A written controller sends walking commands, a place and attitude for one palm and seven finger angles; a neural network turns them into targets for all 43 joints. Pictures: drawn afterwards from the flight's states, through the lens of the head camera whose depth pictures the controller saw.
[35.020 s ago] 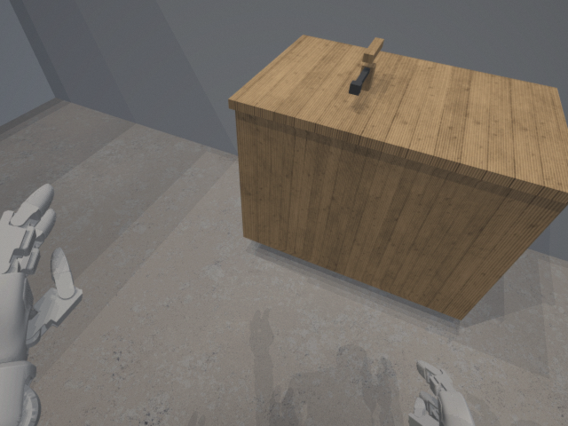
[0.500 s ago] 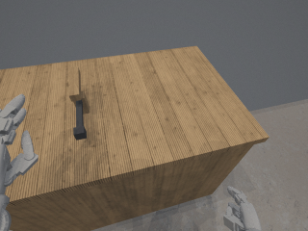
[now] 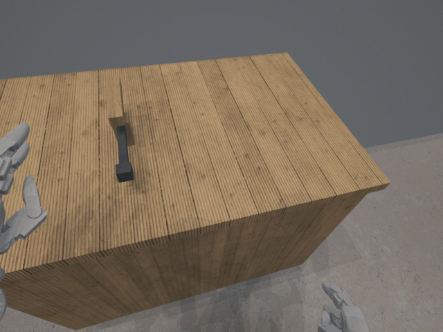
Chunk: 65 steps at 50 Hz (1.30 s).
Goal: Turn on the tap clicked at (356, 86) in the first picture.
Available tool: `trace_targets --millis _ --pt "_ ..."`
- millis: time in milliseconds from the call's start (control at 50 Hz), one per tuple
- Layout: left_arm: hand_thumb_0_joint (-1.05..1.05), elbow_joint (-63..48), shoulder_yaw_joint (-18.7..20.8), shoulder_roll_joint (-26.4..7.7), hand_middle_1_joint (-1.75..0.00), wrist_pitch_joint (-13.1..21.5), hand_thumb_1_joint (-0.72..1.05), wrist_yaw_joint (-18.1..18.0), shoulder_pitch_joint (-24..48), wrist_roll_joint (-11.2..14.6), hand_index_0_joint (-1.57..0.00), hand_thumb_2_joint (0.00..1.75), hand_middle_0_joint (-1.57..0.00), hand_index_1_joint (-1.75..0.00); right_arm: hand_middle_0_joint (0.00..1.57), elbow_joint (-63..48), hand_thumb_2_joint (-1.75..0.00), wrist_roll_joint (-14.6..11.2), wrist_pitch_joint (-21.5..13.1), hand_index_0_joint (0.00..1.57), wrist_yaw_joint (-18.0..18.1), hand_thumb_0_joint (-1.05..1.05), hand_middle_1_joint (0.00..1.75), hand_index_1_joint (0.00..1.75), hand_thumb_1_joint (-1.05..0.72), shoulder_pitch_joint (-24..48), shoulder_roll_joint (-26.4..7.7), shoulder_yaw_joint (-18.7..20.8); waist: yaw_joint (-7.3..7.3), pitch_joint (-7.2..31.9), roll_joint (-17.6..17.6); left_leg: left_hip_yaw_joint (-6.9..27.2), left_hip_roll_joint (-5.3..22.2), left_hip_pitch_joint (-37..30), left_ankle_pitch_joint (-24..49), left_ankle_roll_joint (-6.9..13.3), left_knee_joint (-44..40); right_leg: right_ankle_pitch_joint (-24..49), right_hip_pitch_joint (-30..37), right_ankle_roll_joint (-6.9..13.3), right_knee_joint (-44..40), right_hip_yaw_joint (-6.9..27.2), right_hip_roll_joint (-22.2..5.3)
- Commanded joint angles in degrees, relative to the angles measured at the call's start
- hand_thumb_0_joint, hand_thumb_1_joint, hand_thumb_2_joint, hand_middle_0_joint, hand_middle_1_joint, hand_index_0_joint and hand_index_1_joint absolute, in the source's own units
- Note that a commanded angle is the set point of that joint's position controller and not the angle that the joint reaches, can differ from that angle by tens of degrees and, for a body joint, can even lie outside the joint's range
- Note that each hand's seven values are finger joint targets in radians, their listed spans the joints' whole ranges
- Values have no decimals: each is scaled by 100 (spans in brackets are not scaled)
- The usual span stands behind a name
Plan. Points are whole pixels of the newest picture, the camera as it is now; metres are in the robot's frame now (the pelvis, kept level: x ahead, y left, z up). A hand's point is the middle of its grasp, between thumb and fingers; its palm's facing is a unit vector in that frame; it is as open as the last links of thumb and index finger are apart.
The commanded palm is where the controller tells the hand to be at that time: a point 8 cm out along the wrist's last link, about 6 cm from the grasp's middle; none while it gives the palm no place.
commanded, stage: come to a stop and stand still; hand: left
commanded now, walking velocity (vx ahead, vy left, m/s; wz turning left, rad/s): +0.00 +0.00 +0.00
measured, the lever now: (124, 172) +0.38 +0.23 +0.04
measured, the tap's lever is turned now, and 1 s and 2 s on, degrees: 0 0 0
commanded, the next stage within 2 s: look again from close up in 0.50 s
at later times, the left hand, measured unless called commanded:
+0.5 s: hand (38, 199) +0.23 +0.26 +0.17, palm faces +0.35 -0.85 -0.39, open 7.4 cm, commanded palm +0.18 +0.30 +0.18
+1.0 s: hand (47, 208) +0.22 +0.25 +0.16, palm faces +0.34 -0.86 -0.39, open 7.4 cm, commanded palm +0.17 +0.29 +0.18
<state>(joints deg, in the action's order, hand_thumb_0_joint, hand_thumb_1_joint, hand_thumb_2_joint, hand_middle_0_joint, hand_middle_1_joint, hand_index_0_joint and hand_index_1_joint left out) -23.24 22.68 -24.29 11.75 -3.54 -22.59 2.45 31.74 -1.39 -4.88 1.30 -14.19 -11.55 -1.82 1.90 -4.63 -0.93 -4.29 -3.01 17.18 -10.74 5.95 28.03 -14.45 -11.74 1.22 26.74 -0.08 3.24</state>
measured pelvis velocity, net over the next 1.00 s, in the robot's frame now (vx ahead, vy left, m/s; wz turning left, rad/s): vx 0.01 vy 0.01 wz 0.00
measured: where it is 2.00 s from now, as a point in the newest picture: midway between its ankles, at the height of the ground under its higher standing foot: outside the picture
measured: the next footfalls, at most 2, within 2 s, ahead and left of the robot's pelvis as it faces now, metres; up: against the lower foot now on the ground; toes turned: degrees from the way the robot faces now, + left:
none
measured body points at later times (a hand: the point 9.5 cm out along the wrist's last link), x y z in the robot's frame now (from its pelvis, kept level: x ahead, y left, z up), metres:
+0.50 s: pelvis +0.02 +0.02 +0.00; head +0.04 +0.05 +0.45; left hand +0.21 +0.31 +0.19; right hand +0.21 -0.19 -0.06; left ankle +0.05 +0.05 -0.74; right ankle +0.00 -0.11 -0.74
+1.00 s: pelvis +0.01 +0.01 +0.01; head +0.02 +0.03 +0.46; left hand +0.20 +0.30 +0.18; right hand +0.19 -0.21 -0.06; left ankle +0.05 +0.05 -0.74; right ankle +0.00 -0.11 -0.74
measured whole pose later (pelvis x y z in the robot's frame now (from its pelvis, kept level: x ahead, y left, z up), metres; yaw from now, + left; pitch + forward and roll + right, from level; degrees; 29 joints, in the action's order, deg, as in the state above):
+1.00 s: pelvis +0.01 +0.01 +0.01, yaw +0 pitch -1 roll -2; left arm -24.9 19.2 -22.4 11.8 -4.3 -23.6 2.2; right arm 32.2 -1.2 -5.3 1.9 -12.2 -11.5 -2.4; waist 1.6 -1.6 -0.8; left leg -4.6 -3.8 14.0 -8.9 5.7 22.9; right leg -12.6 -8.9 0.6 22.1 0.4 2.5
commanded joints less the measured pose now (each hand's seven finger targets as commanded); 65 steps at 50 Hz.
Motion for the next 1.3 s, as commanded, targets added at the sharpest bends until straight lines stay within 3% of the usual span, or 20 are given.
trace_targets --millis 0,80,160,180,260,280,360,380,440,460,560,580,660,680,760,940,1060,1180,1260,1280 --pt "0 -1722 330 -706 -30 516 90 -185 855 -40 -20 90 -20 -30 20 -955 -90 -5 -554 20 -1 0 30 30 -90 671 -709 261 -31 1176 817 1277 1055 -726 -1263 -324 -1046 131 66 33 -395 300 -515" --pt "0 -1265 78 -406 -30 403 90 -213 359 -100 -20 90 -20 -30 20 -828 -90 14 -541 20 -44 0 30 30 -90 649 -783 291 -24 1044 414 1311 1097 -874 -921 -417 -1075 241 -192 28 -454 277 -502" --pt "0 -1098 463 -797 -30 371 90 -256 562 -138 -20 90 -20 -30 20 -802 -90 -6 -437 20 -4 0 30 30 -90 733 -787 285 -37 769 489 1372 1128 -619 -897 -570 -1293 207 -185 35 -326 223 -465" --pt "0 -1050 338 -641 -30 388 90 -232 556 -106 -20 90 -20 -30 20 -824 -90 29 -398 20 12 0 30 30 -90 698 -766 276 -41 857 488 1392 1148 -648 -801 -569 -1299 261 -147 29 -300 163 -454" --pt "0 -1536 635 -1004 -30 415 90 -221 599 -71 -20 90 -20 -30 20 -911 -90 24 -371 20 22 0 30 30 -90 778 -690 250 -31 1222 523 1201 1102 -1166 584 -669 -968 574 -11 51 -356 98 -503" --pt "0 -1582 446 -807 -30 425 90 -192 561 -28 -20 90 -20 -30 20 -930 -90 64 -361 20 26 0 30 30 -90 757 -714 247 -46 1293 482 1185 1084 -1217 851 -670 -913 631 2 61 -367 96 -501" --pt "0 -1883 501 -889 -30 381 90 -184 248 -19 -20 90 -20 -30 20 -944 -90 46 -402 20 -29 0 30 30 -90 749 -691 242 -37 1508 742 1052 1086 -1832 2235 -788 -635 585 -161 73 -344 27 -496" --pt "0 -1794 274 -656 -30 369 90 -157 245 8 -20 90 -20 -30 20 -926 -90 82 -385 20 -41 0 30 30 -90 685 -722 239 -68 1466 735 1065 1087 -1824 2209 -791 -690 444 -235 71 -309 16 -467" --pt "0 -1696 334 -737 -30 321 90 -167 318 7 -20 90 -20 -30 20 -917 -90 48 -354 20 -35 0 30 30 -90 636 -726 278 -84 1294 841 1078 1166 -1607 1754 -828 -820 286 -197 78 -354 80 -502" --pt "0 -1575 521 -883 -30 290 90 -195 244 -6 -20 90 -20 -30 20 -894 -90 29 -348 20 -26 0 30 30 -90 719 -711 243 -42 1234 759 1109 1135 -1603 1855 -874 -824 337 -215 67 -401 22 -482" --pt "0 -1368 449 -823 -30 271 90 -179 367 17 -20 90 -20 -30 20 -902 -90 -24 -277 20 30 0 30 30 -90 798 -719 234 -50 1070 441 1101 1043 -1114 782 -843 -948 669 62 96 -591 161 -552" --pt "0 -1267 280 -653 -30 281 90 -152 338 57 -20 90 -20 -30 20 -916 -90 18 -253 20 40 0 30 30 -90 801 -751 228 -52 1094 363 1089 1036 -1052 458 -770 -979 656 60 89 -659 221 -570" --pt "0 -1462 355 -807 -30 285 90 -188 433 11 -20 90 -20 -30 20 -932 -90 -31 -297 20 62 0 30 30 -90 908 -704 219 -34 1023 469 1131 1013 -957 -185 -702 -1129 481 54 94 -727 327 -603" --pt "0 -1415 168 -609 -30 310 90 -168 482 28 -20 90 -20 -30 20 -908 -90 17 -289 20 71 0 30 30 -90 867 -739 214 -42 1054 389 1139 1002 -921 -292 -628 -1107 511 56 92 -760 340 -595" --pt "0 -1631 368 -865 -30 332 90 -216 515 -27 -20 90 -20 -30 20 -892 -90 -16 -353 20 86 0 30 30 -90 913 -713 217 -27 1099 702 1168 1028 -990 -273 -672 -1183 479 77 96 -655 328 -586" --pt "0 -1324 299 -728 -30 338 90 -197 355 2 -20 90 -20 -30 20 -887 -90 -1 -353 20 105 0 30 30 -90 789 -708 251 -48 976 589 1215 1057 -808 -681 -610 -1284 378 50 93 -730 380 -578" --pt "0 -1259 342 -783 -30 269 90 -179 442 22 -20 90 -20 -30 20 -848 -90 -17 -351 20 115 0 30 30 -90 824 -676 245 -33 1044 396 1332 1203 -1165 -325 -763 -1453 377 -133 42 -599 241 -426" --pt "0 -1285 127 -617 -30 209 90 -136 638 48 -20 90 -20 -30 20 -865 -90 34 -320 20 64 0 30 30 -90 771 -701 265 -66 1033 570 1254 1297 -1217 -257 -701 -1360 402 -204 31 -648 177 -379" --pt "0 -1481 396 -899 -30 172 90 -155 522 52 -20 90 -20 -30 20 -921 -90 -14 -309 20 17 0 30 30 -90 817 -634 273 -39 1105 648 1147 1274 -1262 4 -652 -1140 473 -127 62 -787 175 -422" --pt "0 -1424 232 -704 -30 174 90 -129 513 89 -20 90 -20 -30 20 -931 -90 25 -281 20 15 0 30 30 -90 788 -665 272 -68 1103 582 1115 1266 -1193 -39 -559 -1044 521 -136 63 -845 218 -433"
